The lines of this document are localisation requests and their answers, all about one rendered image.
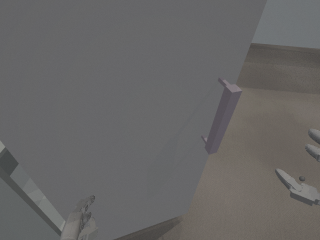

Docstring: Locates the handle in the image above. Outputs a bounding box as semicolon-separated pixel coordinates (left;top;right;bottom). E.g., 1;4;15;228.
201;77;242;155

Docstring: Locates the fridge door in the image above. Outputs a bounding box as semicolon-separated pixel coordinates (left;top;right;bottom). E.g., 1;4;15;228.
0;0;267;240

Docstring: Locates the left robot hand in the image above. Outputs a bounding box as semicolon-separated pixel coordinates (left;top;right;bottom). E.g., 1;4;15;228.
60;195;99;240

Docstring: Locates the right robot hand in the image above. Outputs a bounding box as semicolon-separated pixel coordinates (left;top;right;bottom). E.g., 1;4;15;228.
275;128;320;206

